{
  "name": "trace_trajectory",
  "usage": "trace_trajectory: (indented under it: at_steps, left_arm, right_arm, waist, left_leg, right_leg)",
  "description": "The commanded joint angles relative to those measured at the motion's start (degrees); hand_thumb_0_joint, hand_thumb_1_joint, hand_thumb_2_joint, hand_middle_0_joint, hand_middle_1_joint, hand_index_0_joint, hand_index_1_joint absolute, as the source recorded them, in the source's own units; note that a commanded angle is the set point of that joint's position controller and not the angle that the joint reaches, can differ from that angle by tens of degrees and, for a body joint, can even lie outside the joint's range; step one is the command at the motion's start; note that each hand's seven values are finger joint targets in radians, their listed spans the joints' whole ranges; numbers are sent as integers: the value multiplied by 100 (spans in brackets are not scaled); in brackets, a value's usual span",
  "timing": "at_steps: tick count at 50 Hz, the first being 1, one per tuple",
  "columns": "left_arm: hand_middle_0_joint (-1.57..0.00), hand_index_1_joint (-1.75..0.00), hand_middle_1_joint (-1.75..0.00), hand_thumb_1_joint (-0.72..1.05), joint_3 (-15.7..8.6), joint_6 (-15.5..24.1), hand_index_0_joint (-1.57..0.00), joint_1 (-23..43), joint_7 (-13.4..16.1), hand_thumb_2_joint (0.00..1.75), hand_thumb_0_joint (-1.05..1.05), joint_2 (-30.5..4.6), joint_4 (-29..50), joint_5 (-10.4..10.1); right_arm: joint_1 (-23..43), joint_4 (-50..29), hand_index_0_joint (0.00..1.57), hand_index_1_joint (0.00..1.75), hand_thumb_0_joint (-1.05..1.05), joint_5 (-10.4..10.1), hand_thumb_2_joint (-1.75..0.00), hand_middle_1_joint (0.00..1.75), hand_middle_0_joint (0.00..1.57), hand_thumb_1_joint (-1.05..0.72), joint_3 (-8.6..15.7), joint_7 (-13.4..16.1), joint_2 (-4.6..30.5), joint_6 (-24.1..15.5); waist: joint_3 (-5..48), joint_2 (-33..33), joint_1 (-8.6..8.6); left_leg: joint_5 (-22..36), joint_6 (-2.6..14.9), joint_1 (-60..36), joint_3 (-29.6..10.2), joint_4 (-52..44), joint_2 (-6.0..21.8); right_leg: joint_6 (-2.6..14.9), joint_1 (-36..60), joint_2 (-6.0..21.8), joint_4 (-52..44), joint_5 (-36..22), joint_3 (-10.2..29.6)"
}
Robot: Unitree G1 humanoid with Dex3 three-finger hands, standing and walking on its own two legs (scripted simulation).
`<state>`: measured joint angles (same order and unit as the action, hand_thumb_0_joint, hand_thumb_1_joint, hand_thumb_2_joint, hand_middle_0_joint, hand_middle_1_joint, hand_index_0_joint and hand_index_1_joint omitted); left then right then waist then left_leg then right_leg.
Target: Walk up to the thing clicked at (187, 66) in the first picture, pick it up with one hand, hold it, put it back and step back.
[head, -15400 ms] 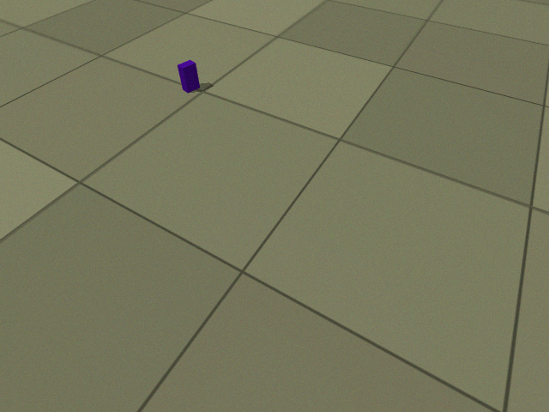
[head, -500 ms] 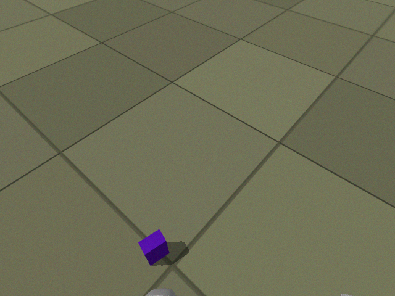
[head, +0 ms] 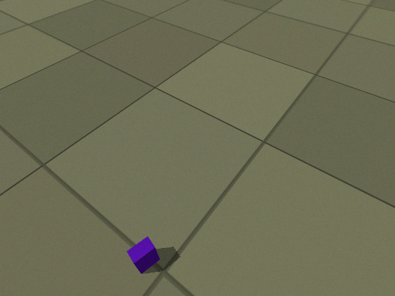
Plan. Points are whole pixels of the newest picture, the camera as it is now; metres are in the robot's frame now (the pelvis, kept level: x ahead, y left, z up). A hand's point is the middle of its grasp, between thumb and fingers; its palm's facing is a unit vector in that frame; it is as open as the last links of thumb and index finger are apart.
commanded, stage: walk up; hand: left
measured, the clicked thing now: (144, 255) +0.39 +0.25 -0.67
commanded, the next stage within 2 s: stand in 0.22 s
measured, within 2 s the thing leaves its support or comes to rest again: neither
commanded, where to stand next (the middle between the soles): +0.04 -0.03 m, yaw +2 degrees
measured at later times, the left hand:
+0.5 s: hand out of the picture +0.12 +0.25 -0.14, palm faces -0.02 -0.94 -0.33, open 7.4 cm
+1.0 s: hand out of the picture +0.05 +0.27 -0.15, palm faces -0.02 -0.95 -0.33, open 7.4 cm
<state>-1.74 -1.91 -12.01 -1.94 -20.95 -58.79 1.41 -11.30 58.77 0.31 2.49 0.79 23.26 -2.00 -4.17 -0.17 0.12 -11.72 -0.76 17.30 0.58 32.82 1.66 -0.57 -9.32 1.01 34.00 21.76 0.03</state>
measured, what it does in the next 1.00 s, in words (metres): stands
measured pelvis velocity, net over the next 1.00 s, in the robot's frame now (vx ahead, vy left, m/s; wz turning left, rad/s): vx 0.00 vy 0.02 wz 0.00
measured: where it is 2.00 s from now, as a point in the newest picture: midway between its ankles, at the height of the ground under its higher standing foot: outside the picture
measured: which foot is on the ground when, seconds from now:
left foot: down 0.00-1.00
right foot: down 0.00-1.00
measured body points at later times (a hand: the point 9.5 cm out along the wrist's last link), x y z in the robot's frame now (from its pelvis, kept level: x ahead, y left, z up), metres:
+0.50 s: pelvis +0.01 +0.00 +0.01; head +0.03 +0.01 +0.46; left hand +0.12 +0.30 -0.11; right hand +0.11 -0.29 -0.11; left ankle +0.06 +0.13 -0.73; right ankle -0.03 -0.13 -0.73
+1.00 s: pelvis +0.00 +0.02 +0.02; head +0.02 +0.03 +0.47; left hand +0.05 +0.32 -0.12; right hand +0.08 -0.28 -0.11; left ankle +0.06 +0.13 -0.73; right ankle -0.03 -0.13 -0.73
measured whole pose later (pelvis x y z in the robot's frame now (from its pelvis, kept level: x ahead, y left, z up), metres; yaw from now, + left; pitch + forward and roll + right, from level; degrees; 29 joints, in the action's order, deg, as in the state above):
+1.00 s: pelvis +0.00 +0.02 +0.02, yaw +0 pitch -2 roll +0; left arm -0.9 -0.1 -8.0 -0.8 -20.4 -66.1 0.7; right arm -4.6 66.1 0.6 0.9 -0.7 19.5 -0.4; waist -3.7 -0.7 0.2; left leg -5.9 0.3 11.9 1.4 19.3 0.4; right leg -2.3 -3.3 2.3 18.4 13.5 0.4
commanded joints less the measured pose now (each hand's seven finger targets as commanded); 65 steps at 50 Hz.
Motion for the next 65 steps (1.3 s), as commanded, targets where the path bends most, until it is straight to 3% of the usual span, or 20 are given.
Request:
trace_trajectory:
  at_steps: [1,3,5,10,11,13,21,26,30,33,37,40,51,56,58,60,61,62,65]
  left_arm:
    - [-20,-30,-30,90,-328,199,-20,307,91,90,0,-1401,484,-34]
    - [-20,-30,-30,90,-326,209,-20,422,98,90,0,-1398,428,-28]
    - [-20,-30,-30,90,-318,220,-20,621,108,90,0,-1416,490,-61]
    - [-20,-30,-30,90,-310,183,-20,492,142,90,0,-1336,366,-112]
    - [-20,-30,-30,90,-189,253,-20,484,177,90,0,-1093,258,-230]
    - [-20,-30,-30,90,-210,318,-20,597,207,90,0,-1244,203,-210]
    - [-20,-30,-30,90,-154,347,-20,947,239,90,0,-1154,-33,-151]
    - [-20,-30,-30,90,-143,375,-20,970,238,90,0,-1137,-157,-149]
    - [-20,-30,-30,90,-146,386,-20,1005,224,90,0,-1124,-221,-144]
    - [-20,-30,-30,90,-147,369,-20,947,213,90,0,-1113,-289,-120]
    - [-20,-30,-30,90,-159,375,-20,938,207,90,0,-1144,-309,-99]
    - [-20,-30,-30,90,-153,351,-20,848,196,90,0,-1112,-330,-95]
    - [-20,-30,-30,90,-129,341,-20,550,202,90,0,-1107,-372,-81]
    - [-20,-30,-30,90,-112,360,-20,551,223,90,0,-1134,-336,-70]
    - [-20,-30,-30,90,-95,368,-20,558,233,90,0,-1121,-318,-81]
    - [-20,-30,-30,90,-89,372,-20,560,241,90,0,-1118,-314,-99]
    - [-20,-30,-30,90,-263,277,-20,618,314,90,0,-1401,-219,-175]
    - [-20,-30,-30,90,-261,236,-20,443,345,90,0,-1314,-132,-216]
    - [-20,-30,-30,90,-275,166,-20,317,367,90,0,-1174,55,-227]
  right_arm:
    - [293,-352,20,30,0,33,-90,30,20,-90,221,41,1318,-137]
    - [324,-267,20,30,0,21,-90,30,20,-90,153,25,1124,-120]
    - [185,-170,20,30,0,26,-90,30,20,-90,127,35,1104,-150]
    - [237,-103,20,30,0,15,-90,30,20,-90,96,75,1185,-182]
    - [626,-118,20,30,0,23,-90,30,20,-90,38,15,972,-125]
    - [522,-85,20,30,0,-15,-90,30,20,-90,-4,8,882,-66]
    - [764,106,20,30,0,-20,-90,30,20,-90,-33,-22,922,39]
    - [986,182,20,30,0,-8,-90,30,20,-90,-22,-42,892,11]
    - [1063,247,20,30,0,-8,-90,30,20,-90,-21,-54,880,-8]
    - [1115,273,20,30,0,5,-90,30,20,-90,1,-67,903,-1]
    - [1131,294,20,30,0,10,-90,30,20,-90,16,-78,849,-14]
    - [1174,312,20,30,0,18,-90,30,20,-90,39,-82,909,11]
    - [1054,361,20,30,0,18,-90,30,20,-90,59,-74,904,17]
    - [997,377,20,30,0,5,-90,30,20,-90,47,-74,880,28]
    - [1033,375,20,30,0,3,-90,30,20,-90,30,-75,865,20]
    - [947,412,20,30,0,-5,-90,30,20,-90,9,-82,862,23]
    - [1084,431,20,30,0,-34,-90,30,20,-90,98,-71,1190,120]
    - [1022,340,20,30,0,-89,-90,30,20,-90,104,-56,1150,159]
    - [873,190,20,30,0,-123,-90,30,20,-90,164,-43,1169,228]
  waist:
    - [114,-241,42]
    - [9,-294,12]
    - [170,-175,-85]
    - [484,77,66]
    - [679,374,108]
    - [795,146,5]
    - [779,-93,-89]
    - [758,-49,-64]
    - [624,22,-56]
    - [432,102,-60]
    - [538,97,-82]
    - [454,240,-51]
    - [587,163,-34]
    - [612,-14,-62]
    - [646,-63,-52]
    - [611,-12,-71]
    - [-115,68,-81]
    - [133,123,-41]
    - [867,293,-47]
  left_leg:
    - [-93,526,-371,-748,-453,550]
    - [-162,354,-210,-417,-453,302]
    - [458,256,-497,-257,-433,217]
    - [1743,462,-623,-641,-449,574]
    - [2152,352,-744,-538,-451,532]
    - [2246,270,-843,-497,-508,501]
    - [1718,219,-1243,-474,-1003,589]
    - [1763,195,-1350,-482,-1182,643]
    - [1498,171,-1287,-488,-1368,644]
    - [660,165,-1107,-541,-1592,603]
    - [659,165,-1216,-581,-1652,622]
    - [-88,167,-1029,-687,-1861,617]
    - [76,192,-1162,-717,-1801,610]
    - [584,209,-1283,-616,-1587,584]
    - [1158,214,-1379,-583,-1470,605]
    - [1141,197,-1293,-551,-1478,583]
    - [2613,256,-864,-644,-1043,570]
    - [3171,337,-1027,-611,-875,639]
    - [3708,625,-1178,-683,-739,902]
  right_leg:
    - [442,-748,443,-1087,124,533]
    - [552,-521,629,-1326,48,744]
    - [578,-556,691,-1258,-457,683]
    - [400,-88,473,-889,-1548,308]
    - [276,209,633,-1157,-2297,591]
    - [222,396,653,-1137,-2846,542]
    - [140,390,614,-1607,-2306,456]
    - [99,384,619,-1744,-2212,401]
    - [96,359,629,-1875,-1818,430]
    - [92,225,606,-2004,-1209,422]
    - [100,201,612,-1983,-1206,406]
    - [104,143,569,-1963,-909,380]
    - [142,45,604,-1926,-930,377]
    - [139,24,667,-1973,-1113,416]
    - [133,42,677,-1929,-1431,398]
    - [117,114,681,-1955,-1454,411]
    - [128,-350,539,-1303,-2614,360]
    - [129,-328,490,-1065,-2842,229]
    - [195,-24,321,-366,-2673,34]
